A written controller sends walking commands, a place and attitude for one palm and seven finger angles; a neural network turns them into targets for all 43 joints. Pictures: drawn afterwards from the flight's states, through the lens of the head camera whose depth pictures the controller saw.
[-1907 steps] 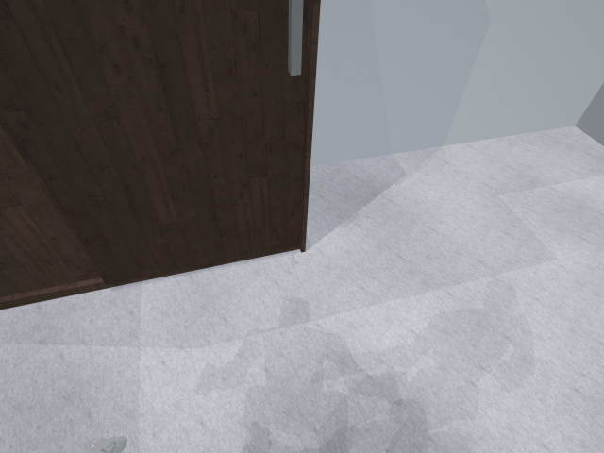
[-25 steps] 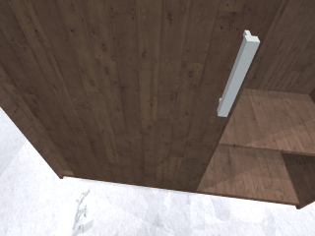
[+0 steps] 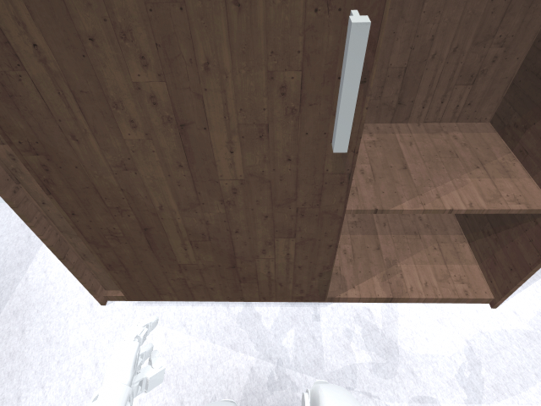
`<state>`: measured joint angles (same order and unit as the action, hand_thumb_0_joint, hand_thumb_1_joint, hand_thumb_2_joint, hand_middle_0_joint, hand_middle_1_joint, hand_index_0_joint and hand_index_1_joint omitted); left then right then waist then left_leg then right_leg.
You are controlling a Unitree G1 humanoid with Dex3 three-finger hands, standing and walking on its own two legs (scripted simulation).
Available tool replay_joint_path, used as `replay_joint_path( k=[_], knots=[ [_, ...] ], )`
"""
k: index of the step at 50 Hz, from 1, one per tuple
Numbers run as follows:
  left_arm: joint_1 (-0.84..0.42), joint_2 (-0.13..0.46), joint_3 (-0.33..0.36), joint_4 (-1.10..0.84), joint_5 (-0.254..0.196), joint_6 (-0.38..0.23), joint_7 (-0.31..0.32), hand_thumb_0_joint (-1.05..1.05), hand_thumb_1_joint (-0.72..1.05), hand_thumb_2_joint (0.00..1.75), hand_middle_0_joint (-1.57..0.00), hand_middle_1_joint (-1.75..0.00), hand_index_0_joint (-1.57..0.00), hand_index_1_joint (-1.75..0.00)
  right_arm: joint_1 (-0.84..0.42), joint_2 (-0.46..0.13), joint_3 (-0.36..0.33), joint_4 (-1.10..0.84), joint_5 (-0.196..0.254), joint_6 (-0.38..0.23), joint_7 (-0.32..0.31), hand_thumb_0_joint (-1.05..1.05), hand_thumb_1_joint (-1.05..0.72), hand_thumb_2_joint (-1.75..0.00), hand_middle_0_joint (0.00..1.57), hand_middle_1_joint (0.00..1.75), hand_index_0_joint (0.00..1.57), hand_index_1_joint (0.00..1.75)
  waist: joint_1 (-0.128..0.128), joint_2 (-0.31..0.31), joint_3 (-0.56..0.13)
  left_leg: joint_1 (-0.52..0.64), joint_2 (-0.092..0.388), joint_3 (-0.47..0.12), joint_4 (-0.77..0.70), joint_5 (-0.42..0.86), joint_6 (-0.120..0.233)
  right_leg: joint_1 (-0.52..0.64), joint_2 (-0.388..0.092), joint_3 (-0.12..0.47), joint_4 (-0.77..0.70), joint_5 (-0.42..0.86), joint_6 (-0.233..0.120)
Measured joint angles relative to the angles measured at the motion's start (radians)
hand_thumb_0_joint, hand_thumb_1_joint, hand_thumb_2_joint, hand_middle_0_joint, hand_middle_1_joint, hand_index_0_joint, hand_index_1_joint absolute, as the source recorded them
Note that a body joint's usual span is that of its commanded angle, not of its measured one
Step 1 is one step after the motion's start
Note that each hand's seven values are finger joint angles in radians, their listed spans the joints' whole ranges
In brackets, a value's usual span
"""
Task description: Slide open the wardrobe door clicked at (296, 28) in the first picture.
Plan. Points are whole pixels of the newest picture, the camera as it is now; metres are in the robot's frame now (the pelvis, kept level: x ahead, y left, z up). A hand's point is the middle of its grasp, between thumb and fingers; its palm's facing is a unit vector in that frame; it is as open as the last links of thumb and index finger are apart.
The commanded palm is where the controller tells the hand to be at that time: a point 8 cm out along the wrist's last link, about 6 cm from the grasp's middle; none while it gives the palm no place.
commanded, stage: step back with the hand held close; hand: right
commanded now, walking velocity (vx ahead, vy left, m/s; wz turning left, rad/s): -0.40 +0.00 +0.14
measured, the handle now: (346, 87) +0.58 -0.12 +0.19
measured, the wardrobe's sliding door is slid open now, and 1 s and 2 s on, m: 0.64 0.64 0.64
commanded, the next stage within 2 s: stop stepping back and stand still in 0.02 s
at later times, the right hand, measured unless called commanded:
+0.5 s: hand out of the picture +0.10 -0.28 +0.21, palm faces +0.41 +0.83 -0.37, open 7.4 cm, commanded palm +0.05 -0.32 +0.20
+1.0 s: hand out of the picture +0.12 -0.28 +0.20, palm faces +0.39 +0.82 -0.42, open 7.4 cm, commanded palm +0.07 -0.31 +0.20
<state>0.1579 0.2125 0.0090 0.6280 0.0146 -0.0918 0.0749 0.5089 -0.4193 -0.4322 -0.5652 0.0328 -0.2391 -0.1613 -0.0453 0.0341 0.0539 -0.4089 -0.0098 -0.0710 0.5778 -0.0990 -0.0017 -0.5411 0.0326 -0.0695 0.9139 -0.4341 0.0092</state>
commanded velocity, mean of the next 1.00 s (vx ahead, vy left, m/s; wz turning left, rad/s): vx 0.11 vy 0.04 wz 0.01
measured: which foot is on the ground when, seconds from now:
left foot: down 0.00-0.08, up 0.10-0.36, down 0.38-1.00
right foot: up 0.00-0.06, down 0.08-0.38, up 0.40-0.56, down 0.58-0.80, up 0.82-1.00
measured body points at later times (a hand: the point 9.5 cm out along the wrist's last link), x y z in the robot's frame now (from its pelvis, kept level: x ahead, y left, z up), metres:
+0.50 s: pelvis -0.12 -0.03 +0.02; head -0.14 -0.05 +0.47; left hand +0.01 +0.22 -0.07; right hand +0.08 -0.32 +0.23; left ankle -0.16 +0.08 -0.72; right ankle -0.05 -0.13 -0.68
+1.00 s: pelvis -0.11 -0.03 +0.02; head -0.11 -0.03 +0.47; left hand +0.02 +0.22 -0.07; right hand +0.10 -0.32 +0.22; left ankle -0.12 +0.04 -0.72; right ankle -0.07 -0.16 -0.69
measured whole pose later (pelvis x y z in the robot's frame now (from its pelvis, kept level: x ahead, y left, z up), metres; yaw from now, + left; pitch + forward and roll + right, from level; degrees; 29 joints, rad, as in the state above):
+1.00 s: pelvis -0.11 -0.03 +0.02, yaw +6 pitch -1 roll -1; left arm 0.23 0.20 -0.02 0.69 0.00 -0.13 0.08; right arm 0.50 -0.40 -0.42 -0.44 0.05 -0.20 -0.17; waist -0.01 0.02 0.00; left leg -0.21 -0.02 0.06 0.51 -0.28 0.07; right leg -0.35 -0.03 -0.07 0.72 -0.33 0.00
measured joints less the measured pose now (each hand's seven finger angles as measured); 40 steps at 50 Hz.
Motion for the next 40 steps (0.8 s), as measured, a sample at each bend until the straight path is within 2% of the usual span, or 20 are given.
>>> replay_joint_path(
  k=[2, 4, 5, 6, 9, 11, 13, 16, 18, 19, 20, 21, 24, 27, 29, 32, 34, 36, 38, 40],
  knots=[
    [0.013, -0.005, -0.006, 0.008, 0.001, 0.013, -0.001, 0.01, 0.90, 0.90, -0.20, -0.30, -0.20, -0.29, 0.003, 0.007, 0.008, -0.006, 0.001, 0.009, -0.002, 0.01, -0.88, -0.90, 0.21, 0.30, 0.21, 0.30, -0.007, 0.032, -0.023, -0.012, 0.013, -0.023, -0.019, 0.009, -0.030, 0.054, -0.008, 0.018, 0.027, -0.039, 0.002],
    [0.033, 0.004, -0.017, -0.005, -0.006, 0.007, 0.008, 0.01, 0.90, 0.90, -0.20, -0.30, -0.20, -0.30, -0.026, 0.012, 0.019, -0.005, 0.006, 0.019, -0.008, 0.01, -0.88, -0.90, 0.21, 0.30, 0.21, 0.30, 0.003, 0.040, -0.044, -0.052, 0.022, -0.017, 0.001, -0.005, -0.035, 0.159, -0.033, 0.048, -0.160, -0.022, -0.009],
    [0.031, 0.011, -0.016, -0.010, -0.005, -0.002, 0.017, 0.01, 0.90, 0.90, -0.20, -0.30, -0.20, -0.30, -0.061, 0.015, 0.023, 0.005, 0.006, 0.019, -0.010, 0.01, -0.88, -0.90, 0.21, 0.30, 0.21, 0.30, 0.021, 0.027, -0.035, -0.088, 0.017, -0.008, 0.067, -0.082, -0.035, 0.151, -0.046, 0.055, -0.203, 0.096, -0.026],
    [0.019, 0.008, -0.012, -0.003, 0.001, -0.010, 0.027, 0.01, 0.90, 0.90, -0.20, -0.30, -0.20, -0.30, -0.097, 0.016, 0.022, 0.023, 0.003, 0.021, -0.014, 0.01, -0.88, -0.90, 0.21, 0.30, 0.21, 0.30, 0.029, 0.023, -0.009, -0.120, 0.002, -0.024, 0.179, -0.174, -0.032, 0.131, -0.044, 0.060, -0.182, 0.154, -0.037],
    [0.002, -0.029, -0.011, 0.021, 0.000, -0.026, 0.022, 0.01, 0.90, 0.90, -0.20, -0.30, -0.20, -0.29, -0.114, 0.019, -0.002, 0.063, 0.015, 0.036, -0.013, 0.01, -0.89, -0.90, 0.21, 0.30, 0.21, 0.30, 0.021, 0.020, 0.022, -0.179, -0.059, -0.033, 0.478, -0.304, -0.029, 0.129, -0.066, 0.036, -0.192, 0.191, -0.043],
    [0.024, -0.052, -0.014, 0.018, -0.004, -0.044, 0.002, 0.01, 0.90, 0.90, -0.20, -0.30, -0.20, -0.29, -0.071, 0.025, -0.011, 0.049, 0.024, 0.053, -0.003, 0.02, -0.89, -0.90, 0.20, 0.30, 0.21, 0.30, 0.032, 0.007, 0.009, -0.157, -0.073, 0.003, 0.561, -0.320, -0.033, 0.135, -0.088, 0.031, -0.237, 0.217, -0.043],
    [0.055, -0.065, -0.022, 0.016, -0.010, -0.062, -0.013, 0.01, 0.90, 0.90, -0.20, -0.30, -0.20, -0.30, -0.033, 0.034, 0.001, 0.016, 0.028, 0.064, -0.001, 0.02, -0.89, -0.90, 0.20, 0.30, 0.21, 0.30, 0.034, -0.005, -0.010, -0.074, -0.064, 0.051, 0.490, -0.334, -0.030, 0.142, -0.107, 0.028, -0.292, 0.252, -0.041],
    [0.097, -0.077, -0.036, 0.016, -0.006, -0.070, -0.022, 0.01, 0.90, 0.90, -0.20, -0.30, -0.21, -0.30, 0.005, 0.025, 0.021, -0.024, 0.024, 0.070, -0.007, 0.02, -0.89, -0.90, 0.20, 0.30, 0.21, 0.30, 0.037, -0.007, -0.052, 0.110, -0.050, 0.108, 0.226, -0.382, -0.003, 0.137, -0.117, 0.021, -0.357, 0.255, -0.027],
    [0.112, -0.083, -0.043, 0.008, -0.002, -0.061, -0.024, 0.01, 0.90, 0.90, -0.20, -0.30, -0.21, -0.30, 0.011, -0.002, 0.016, -0.034, 0.018, 0.075, -0.014, 0.02, -0.89, -0.90, 0.20, 0.30, 0.21, 0.30, 0.038, 0.019, -0.085, 0.229, -0.033, 0.115, 0.024, -0.403, 0.044, 0.102, -0.097, 0.002, -0.355, 0.180, -0.008],
    [0.110, -0.080, -0.045, 0.000, 0.001, -0.055, -0.026, 0.01, 0.90, 0.90, -0.20, -0.30, -0.21, -0.30, 0.010, -0.015, 0.006, -0.036, 0.015, 0.072, -0.016, 0.02, -0.89, -0.90, 0.20, 0.30, 0.21, 0.30, 0.031, 0.035, -0.098, 0.252, -0.022, 0.083, -0.059, -0.392, 0.079, 0.063, -0.084, -0.013, -0.319, 0.115, 0.005],
    [0.093, -0.064, -0.043, 0.009, 0.003, -0.047, -0.025, 0.01, 0.89, 0.90, -0.20, -0.30, -0.21, -0.30, -0.005, -0.008, 0.010, -0.027, 0.015, 0.069, -0.015, 0.02, -0.89, -0.90, 0.20, 0.30, 0.21, 0.30, 0.022, 0.018, -0.089, 0.237, -0.028, 0.074, -0.072, -0.304, 0.083, 0.031, -0.086, 0.000, -0.248, 0.086, 0.012],
    [0.077, -0.049, -0.040, 0.027, 0.005, -0.038, -0.021, 0.01, 0.89, 0.90, -0.20, -0.30, -0.21, -0.30, -0.020, -0.003, 0.017, -0.014, 0.016, 0.066, -0.013, 0.02, -0.89, -0.90, 0.20, 0.30, 0.21, 0.30, 0.020, -0.001, -0.076, 0.233, -0.035, 0.072, -0.070, -0.253, 0.069, 0.012, -0.087, 0.015, -0.165, 0.085, 0.017],
    [0.081, -0.024, -0.028, 0.066, -0.007, -0.017, -0.011, 0.01, 0.90, 0.90, -0.20, -0.30, -0.21, -0.30, -0.038, -0.014, 0.026, 0.044, 0.021, 0.056, -0.010, 0.01, -0.88, -0.90, 0.21, 0.30, 0.21, 0.30, 0.031, -0.007, -0.086, 0.245, -0.020, 0.061, -0.082, -0.215, 0.033, 0.033, -0.064, 0.013, -0.063, 0.091, 0.014],
    [0.114, 0.002, -0.018, 0.063, -0.017, -0.012, 0.005, 0.02, 0.90, 0.90, -0.20, -0.30, -0.21, -0.30, -0.027, -0.011, 0.024, 0.090, 0.026, 0.061, -0.014, 0.01, -0.88, -0.90, 0.21, 0.30, 0.21, 0.30, 0.051, -0.001, -0.120, 0.238, -0.003, 0.056, -0.051, -0.242, 0.022, 0.147, -0.062, -0.011, -0.176, 0.069, -0.004],
    [0.129, 0.032, -0.008, 0.051, -0.016, -0.021, 0.018, 0.01, 0.90, 0.90, -0.20, -0.30, -0.21, -0.30, -0.026, 0.002, 0.025, 0.110, 0.029, 0.064, -0.015, 0.01, -0.89, -0.90, 0.21, 0.30, 0.21, 0.30, 0.068, -0.022, -0.136, 0.196, -0.003, 0.071, 0.032, -0.299, 0.023, 0.211, -0.068, 0.005, -0.288, 0.055, -0.029],
    [0.104, 0.022, -0.004, 0.058, -0.012, -0.014, 0.031, 0.02, 0.90, 0.90, -0.20, -0.30, -0.20, -0.29, -0.049, 0.018, 0.017, 0.164, 0.028, 0.076, -0.012, 0.01, -0.89, -0.90, 0.20, 0.30, 0.21, 0.30, 0.067, 0.005, -0.098, 0.108, -0.001, 0.061, 0.243, -0.378, 0.027, 0.218, -0.055, -0.028, -0.281, 0.160, -0.049],
    [0.106, 0.002, -0.011, 0.055, -0.005, -0.021, 0.025, 0.02, 0.90, 0.90, -0.20, -0.30, -0.20, -0.29, -0.050, 0.021, 0.019, 0.178, 0.025, 0.092, -0.005, 0.02, -0.89, -0.90, 0.20, 0.30, 0.21, 0.30, 0.070, 0.015, -0.085, 0.069, -0.012, 0.088, 0.319, -0.377, 0.028, 0.243, -0.055, -0.033, -0.324, 0.183, -0.046],
    [0.116, -0.012, -0.021, 0.051, -0.001, -0.035, 0.015, 0.02, 0.90, 0.90, -0.20, -0.30, -0.20, -0.29, -0.043, 0.028, 0.032, 0.159, 0.021, 0.100, -0.001, 0.02, -0.89, -0.90, 0.20, 0.30, 0.20, 0.30, 0.073, 0.008, -0.074, 0.077, -0.019, 0.130, 0.273, -0.366, 0.030, 0.267, -0.060, -0.025, -0.374, 0.207, -0.042],
    [0.124, -0.020, -0.031, 0.041, 0.000, -0.048, 0.006, 0.02, 0.90, 0.90, -0.20, -0.30, -0.20, -0.29, -0.018, 0.030, 0.045, 0.113, 0.017, 0.098, -0.003, 0.02, -0.89, -0.90, 0.20, 0.30, 0.20, 0.30, 0.071, -0.006, -0.066, 0.125, -0.026, 0.166, 0.136, -0.357, 0.033, 0.274, -0.069, -0.020, -0.392, 0.204, -0.036],
    [0.128, -0.027, -0.037, 0.020, 0.003, -0.051, -0.002, 0.01, 0.90, 0.90, -0.20, -0.30, -0.20, -0.29, 0.013, 0.007, 0.041, 0.056, 0.008, 0.084, -0.003, 0.02, -0.89, -0.90, 0.20, 0.30, 0.20, 0.30, 0.067, -0.004, -0.065, 0.172, -0.025, 0.155, -0.016, -0.347, 0.058, 0.236, -0.064, -0.022, -0.330, 0.118, -0.029]
  ],
)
